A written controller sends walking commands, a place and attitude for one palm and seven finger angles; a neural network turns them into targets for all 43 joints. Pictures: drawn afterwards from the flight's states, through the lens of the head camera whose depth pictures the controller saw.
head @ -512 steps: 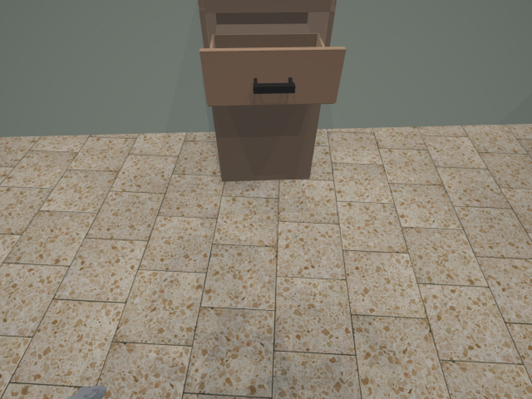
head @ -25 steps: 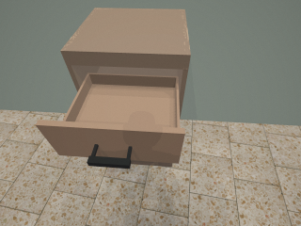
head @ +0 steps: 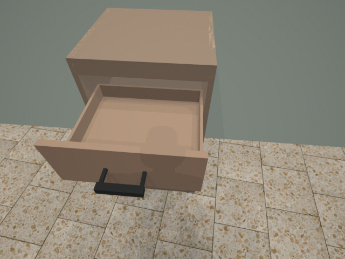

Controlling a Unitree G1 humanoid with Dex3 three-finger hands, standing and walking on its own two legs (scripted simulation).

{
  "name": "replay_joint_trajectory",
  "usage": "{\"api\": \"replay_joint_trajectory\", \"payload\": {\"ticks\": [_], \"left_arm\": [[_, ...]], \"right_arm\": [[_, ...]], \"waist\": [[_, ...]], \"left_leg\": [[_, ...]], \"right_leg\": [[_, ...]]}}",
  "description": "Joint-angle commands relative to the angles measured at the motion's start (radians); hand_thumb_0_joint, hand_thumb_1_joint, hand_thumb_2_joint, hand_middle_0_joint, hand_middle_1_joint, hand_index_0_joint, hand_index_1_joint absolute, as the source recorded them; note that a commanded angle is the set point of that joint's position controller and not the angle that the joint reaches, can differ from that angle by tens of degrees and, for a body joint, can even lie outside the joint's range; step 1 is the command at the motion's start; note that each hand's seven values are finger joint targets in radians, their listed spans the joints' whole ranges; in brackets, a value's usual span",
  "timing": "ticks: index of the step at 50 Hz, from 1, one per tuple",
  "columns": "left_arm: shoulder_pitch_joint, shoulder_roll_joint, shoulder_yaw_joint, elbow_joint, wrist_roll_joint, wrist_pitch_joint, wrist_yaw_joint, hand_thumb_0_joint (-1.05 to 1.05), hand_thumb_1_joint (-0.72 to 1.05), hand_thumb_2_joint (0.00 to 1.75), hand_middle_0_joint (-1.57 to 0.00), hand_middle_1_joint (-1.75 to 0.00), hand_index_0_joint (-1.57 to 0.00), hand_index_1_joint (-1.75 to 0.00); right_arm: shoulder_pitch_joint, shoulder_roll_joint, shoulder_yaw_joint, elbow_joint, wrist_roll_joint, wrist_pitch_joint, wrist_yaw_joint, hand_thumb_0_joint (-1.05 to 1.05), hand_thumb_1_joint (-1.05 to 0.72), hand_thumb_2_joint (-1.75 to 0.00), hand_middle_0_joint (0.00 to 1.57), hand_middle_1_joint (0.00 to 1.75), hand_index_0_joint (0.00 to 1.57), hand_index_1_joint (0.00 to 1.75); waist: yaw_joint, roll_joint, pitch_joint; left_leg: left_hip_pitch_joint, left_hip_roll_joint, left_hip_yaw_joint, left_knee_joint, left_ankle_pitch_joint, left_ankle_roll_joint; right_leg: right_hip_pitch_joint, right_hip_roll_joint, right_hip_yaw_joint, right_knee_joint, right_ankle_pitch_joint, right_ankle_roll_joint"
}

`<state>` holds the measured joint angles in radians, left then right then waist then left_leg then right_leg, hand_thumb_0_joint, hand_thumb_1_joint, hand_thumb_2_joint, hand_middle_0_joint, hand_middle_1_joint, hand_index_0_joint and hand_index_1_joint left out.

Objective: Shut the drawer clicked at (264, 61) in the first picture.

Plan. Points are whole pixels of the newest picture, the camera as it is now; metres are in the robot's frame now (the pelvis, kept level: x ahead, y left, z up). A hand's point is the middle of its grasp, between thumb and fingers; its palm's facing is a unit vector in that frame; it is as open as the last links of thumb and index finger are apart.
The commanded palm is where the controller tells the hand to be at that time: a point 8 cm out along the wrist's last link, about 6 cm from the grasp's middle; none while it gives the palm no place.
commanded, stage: look again from close up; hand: left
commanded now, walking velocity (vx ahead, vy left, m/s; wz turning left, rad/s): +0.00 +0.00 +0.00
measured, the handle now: (122, 181) +0.31 +0.16 -0.03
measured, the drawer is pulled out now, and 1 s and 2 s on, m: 0.30 0.30 0.30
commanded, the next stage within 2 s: raise the hand and make a fist in 0.40 s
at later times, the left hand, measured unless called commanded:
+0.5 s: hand out of the picture +0.00 +0.17 -0.17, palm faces +0.02 -0.98 -0.20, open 7.3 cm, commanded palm +0.09 +0.21 -0.07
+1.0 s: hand out of the picture +0.10 +0.15 -0.04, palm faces +0.07 -1.00 +0.00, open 5.5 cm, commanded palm +0.09 +0.20 -0.03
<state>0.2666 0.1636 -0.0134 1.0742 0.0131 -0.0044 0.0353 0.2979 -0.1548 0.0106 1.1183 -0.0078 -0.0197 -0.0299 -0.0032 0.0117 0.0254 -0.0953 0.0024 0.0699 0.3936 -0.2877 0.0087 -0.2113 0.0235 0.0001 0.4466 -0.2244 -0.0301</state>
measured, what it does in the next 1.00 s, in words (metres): lowers itself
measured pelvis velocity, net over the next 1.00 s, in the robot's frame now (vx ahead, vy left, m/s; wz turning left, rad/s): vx -0.04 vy -0.01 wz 0.08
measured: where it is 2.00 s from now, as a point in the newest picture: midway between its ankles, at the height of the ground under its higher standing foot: outside the picture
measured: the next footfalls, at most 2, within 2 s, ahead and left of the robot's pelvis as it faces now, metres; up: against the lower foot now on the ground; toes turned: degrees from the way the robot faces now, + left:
none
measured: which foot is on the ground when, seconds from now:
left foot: down 0.00-1.00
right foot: down 0.00-1.00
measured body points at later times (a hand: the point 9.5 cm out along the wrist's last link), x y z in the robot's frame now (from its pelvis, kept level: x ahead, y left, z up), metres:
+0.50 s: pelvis +0.00 -0.01 +0.00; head +0.01 -0.01 +0.45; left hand +0.00 +0.22 -0.16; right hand -0.03 -0.22 -0.16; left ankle -0.05 +0.11 -0.74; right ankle +0.01 -0.10 -0.74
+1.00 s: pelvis -0.04 -0.01 -0.08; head -0.01 +0.01 +0.37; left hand +0.09 +0.21 -0.04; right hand +0.24 -0.21 -0.07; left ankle -0.05 +0.11 -0.74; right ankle +0.01 -0.10 -0.74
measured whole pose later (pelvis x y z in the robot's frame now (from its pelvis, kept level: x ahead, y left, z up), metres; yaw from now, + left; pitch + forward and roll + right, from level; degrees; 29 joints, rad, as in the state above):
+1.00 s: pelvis -0.04 -0.01 -0.08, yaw +5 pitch +11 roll -1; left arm 0.64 0.18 0.00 -0.11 -0.17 -0.47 -0.21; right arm 0.12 -0.27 -0.05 0.38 0.03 -0.22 0.01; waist 0.04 -0.03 -0.14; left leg -0.74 0.00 -0.01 1.11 -0.56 0.01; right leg -0.79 -0.01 -0.09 1.07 -0.47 -0.05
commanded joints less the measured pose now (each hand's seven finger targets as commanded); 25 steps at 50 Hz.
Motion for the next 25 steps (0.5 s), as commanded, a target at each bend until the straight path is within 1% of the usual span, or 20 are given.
{"api": "replay_joint_trajectory", "payload": {"ticks": [1, 2, 3, 6, 7, 9, 10, 12, 13, 14, 17, 18, 19, 22, 23, 24, 25], "left_arm": [[0.056, 0.099, 0.021, -0.031, -0.005, -0.017, 0.007, 0.00, 0.90, 0.90, -0.20, -0.30, -0.20, -0.30], [0.058, 0.099, 0.021, -0.032, -0.005, -0.018, 0.007, 0.00, 0.90, 0.90, -0.20, -0.30, -0.20, -0.30], [0.056, 0.098, 0.021, -0.031, -0.006, -0.016, 0.006, 0.00, 0.90, 0.90, -0.20, -0.30, -0.20, -0.30], [0.063, 0.096, 0.021, -0.028, -0.006, -0.018, 0.007, 0.00, 0.90, 0.90, -0.20, -0.30, -0.20, -0.30], [0.063, 0.095, 0.020, -0.028, -0.005, -0.017, 0.007, 0.00, 0.90, 0.90, -0.20, -0.30, -0.20, -0.30], [0.067, 0.095, 0.021, -0.027, -0.006, -0.017, 0.007, 0.00, 0.90, 0.90, -0.20, -0.30, -0.20, -0.30], [0.070, 0.094, 0.021, -0.026, -0.005, -0.018, 0.007, 0.00, 0.90, 0.90, -0.20, -0.30, -0.20, -0.30], [0.072, 0.092, 0.020, -0.023, -0.005, -0.018, 0.007, 0.00, 0.90, 0.90, -0.20, -0.30, -0.20, -0.30], [0.069, 0.091, 0.019, -0.023, -0.007, -0.016, 0.006, 0.00, 0.90, 0.90, -0.20, -0.30, -0.20, -0.30], [0.071, 0.089, 0.019, -0.022, -0.005, -0.015, 0.006, 0.00, 0.90, 0.90, -0.20, -0.30, -0.20, -0.30], [0.077, 0.086, 0.020, -0.022, -0.005, -0.017, 0.007, 0.00, 0.90, 0.90, -0.20, -0.30, -0.20, -0.30], [0.075, 0.088, 0.019, -0.022, -0.006, -0.016, 0.006, 0.00, 0.90, 0.90, -0.20, -0.30, -0.20, -0.30], [0.081, 0.085, 0.020, -0.020, -0.005, -0.017, 0.007, 0.00, 0.90, 0.90, -0.20, -0.30, -0.20, -0.30], [0.086, 0.084, 0.020, -0.018, -0.005, -0.019, 0.007, 0.00, 0.90, 0.90, -0.20, -0.30, -0.20, -0.30], [0.083, 0.084, 0.018, -0.019, -0.006, -0.017, 0.007, 0.00, 0.90, 0.90, -0.20, -0.30, -0.20, -0.30], [0.087, 0.082, 0.019, -0.018, -0.005, -0.018, 0.008, 0.00, 0.90, 0.90, -0.20, -0.30, -0.20, -0.30], [0.164, 0.110, 0.029, 0.036, 0.006, -0.042, 0.046, 0.00, 0.90, 0.90, -0.20, -0.30, -0.20, -0.30]], "right_arm": [[0.079, -0.084, -0.020, -0.013, 0.000, -0.014, -0.007, 0.00, -0.90, -0.90, 0.20, 0.30, 0.20, 0.30], [0.084, -0.081, -0.019, -0.011, 0.001, -0.015, -0.007, 0.00, -0.90, -0.90, 0.20, 0.30, 0.20, 0.30], [0.083, -0.080, -0.019, -0.008, 0.001, -0.014, -0.008, 0.00, -0.90, -0.90, 0.20, 0.30, 0.20, 0.30], [0.091, -0.078, -0.018, -0.006, 0.000, -0.014, -0.007, 0.00, -0.90, -0.90, 0.20, 0.30, 0.20, 0.30], [0.094, -0.076, -0.018, -0.004, 0.001, -0.015, -0.007, 0.00, -0.90, -0.90, 0.20, 0.30, 0.20, 0.30], [0.093, -0.075, -0.017, -0.002, 0.001, -0.016, -0.007, 0.00, -0.90, -0.90, 0.20, 0.30, 0.20, 0.30], [0.094, -0.072, -0.017, -0.001, 0.002, -0.016, -0.008, 0.00, -0.90, -0.90, 0.20, 0.30, 0.20, 0.30], [0.099, -0.071, -0.017, 0.001, 0.002, -0.016, -0.007, 0.00, -0.90, -0.90, 0.20, 0.30, 0.20, 0.30], [0.096, -0.067, -0.017, 0.003, 0.001, -0.015, -0.008, 0.00, -0.90, -0.90, 0.20, 0.30, 0.20, 0.30], [0.095, -0.068, -0.016, 0.003, 0.002, -0.014, -0.008, 0.00, -0.90, -0.90, 0.20, 0.30, 0.20, 0.30], [0.107, -0.064, -0.017, 0.005, 0.002, -0.016, -0.007, 0.00, -0.90, -0.90, 0.20, 0.30, 0.20, 0.30], [0.104, -0.064, -0.017, 0.006, 0.002, -0.016, -0.008, 0.00, -0.90, -0.90, 0.20, 0.30, 0.20, 0.30], [0.104, -0.064, -0.017, 0.006, 0.002, -0.017, -0.008, 0.00, -0.90, -0.90, 0.20, 0.30, 0.20, 0.30], [0.111, -0.061, -0.017, 0.009, 0.002, -0.018, -0.008, 0.00, -0.90, -0.90, 0.20, 0.30, 0.20, 0.30], [0.109, -0.059, -0.017, 0.010, 0.002, -0.017, -0.009, 0.00, -0.90, -0.90, 0.20, 0.30, 0.20, 0.30], [0.109, -0.060, -0.017, 0.009, 0.003, -0.018, -0.008, 0.00, -0.90, -0.90, 0.20, 0.30, 0.20, 0.30], [-0.027, -0.097, -0.020, -0.065, 0.004, -0.023, 0.000, 0.00, -0.90, -0.90, 0.20, 0.30, 0.20, 0.30]], "waist": [[-0.004, -0.019, 0.023], [-0.005, -0.021, 0.020], [-0.005, -0.007, 0.030], [-0.003, -0.026, 0.031], [-0.005, -0.015, 0.028], [-0.001, 0.000, 0.034], [-0.002, -0.016, 0.034], [-0.003, -0.008, 0.031], [-0.002, 0.002, 0.047], [-0.001, -0.006, 0.063], [-0.003, -0.018, 0.042], [-0.003, -0.002, 0.044], [0.000, -0.001, 0.042], [-0.003, -0.023, 0.031], [-0.003, -0.003, 0.043], [-0.001, -0.006, 0.045], [0.042, -0.059, 0.063]], "left_leg": [[-0.038, 0.105, -0.088, -0.065, 0.172, 0.018], [-0.039, 0.104, -0.088, -0.063, 0.173, 0.017], [-0.044, 0.106, -0.089, -0.073, 0.165, 0.018], [-0.047, 0.103, -0.087, -0.067, 0.152, 0.017], [-0.046, 0.103, -0.089, -0.069, 0.156, 0.017], [-0.049, 0.104, -0.088, -0.069, 0.161, 0.019], [-0.050, 0.103, -0.090, -0.067, 0.157, 0.018], [-0.047, 0.103, -0.088, -0.067, 0.153, 0.018], [-0.055, 0.104, -0.088, -0.075, 0.140, 0.019], [-0.066, 0.103, -0.090, -0.074, 0.125, 0.019], [-0.053, 0.102, -0.090, -0.068, 0.140, 0.020], [-0.055, 0.104, -0.091, -0.075, 0.135, 0.021], [-0.055, 0.103, -0.090, -0.068, 0.139, 0.020], [-0.050, 0.103, -0.086, -0.064, 0.139, 0.020], [-0.053, 0.103, -0.088, -0.073, 0.134, 0.021], [-0.058, 0.102, -0.088, -0.066, 0.138, 0.021], [-0.170, 0.112, -0.038, 0.144, 0.180, -0.011]], "right_leg": [[0.011, -0.127, 0.117, -0.070, 0.213, -0.024], [0.016, -0.126, 0.116, -0.072, 0.216, -0.024], [0.012, -0.123, 0.115, -0.075, 0.204, -0.026], [0.011, -0.126, 0.117, -0.079, 0.193, -0.025], [0.011, -0.124, 0.117, -0.077, 0.191, -0.025], [0.012, -0.124, 0.113, -0.078, 0.188, -0.025], [0.011, -0.124, 0.116, -0.080, 0.188, -0.025], [0.010, -0.125, 0.115, -0.082, 0.182, -0.025], [0.003, -0.119, 0.115, -0.088, 0.164, -0.025], [-0.009, -0.120, 0.115, -0.090, 0.141, -0.024], [-0.002, -0.119, 0.117, -0.088, 0.151, -0.025], [-0.001, -0.116, 0.117, -0.091, 0.146, -0.025], [-0.002, -0.119, 0.117, -0.088, 0.150, -0.025], [0.002, -0.121, 0.117, -0.088, 0.160, -0.026], [-0.003, -0.116, 0.117, -0.092, 0.150, -0.026], [-0.002, -0.118, 0.119, -0.091, 0.156, -0.025], [0.045, -0.183, 0.123, -0.029, 0.620, 0.010]]}}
